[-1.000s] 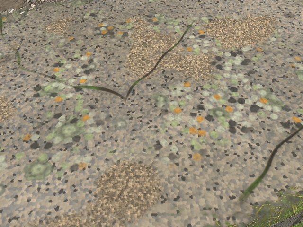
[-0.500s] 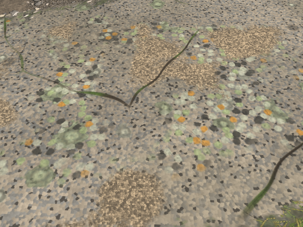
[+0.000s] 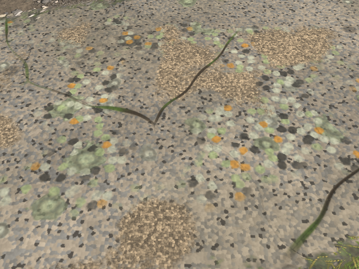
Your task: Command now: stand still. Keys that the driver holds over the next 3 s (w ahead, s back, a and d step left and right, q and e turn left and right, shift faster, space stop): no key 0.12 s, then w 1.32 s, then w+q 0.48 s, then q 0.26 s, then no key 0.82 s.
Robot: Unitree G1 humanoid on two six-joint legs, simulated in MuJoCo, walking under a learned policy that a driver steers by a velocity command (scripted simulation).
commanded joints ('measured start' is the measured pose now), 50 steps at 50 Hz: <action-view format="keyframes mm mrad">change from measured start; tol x64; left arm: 1 58 85 14 -14 0 -5 3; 50 64 -16 -73 -303 -24 -105 -74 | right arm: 1 83 -84 -15 -11 1 -3 -3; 50 -107 118 51 -97 -16 -114 104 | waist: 1 0 1 33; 50 112 -22 13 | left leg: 1 -92 65 -59 -82 69 3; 19 -206 172 -240 -85 -281 172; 31 -1474 7 -81 2096 -481 161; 40 -251 -83 174 968 -260 154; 44 44 361 -1184 -140 -331 378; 50 -408 188 -271 13 -13 131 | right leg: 1 49 -78 75 -52 119 -10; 34 -45 -281 138 -369 -293 -112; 37 -353 -199 -45 -533 409 -160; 41 194 -267 -54 275 1688 -126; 43 -326 98 53 1094 37 -47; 50 -706 -16 245 1527 47 -195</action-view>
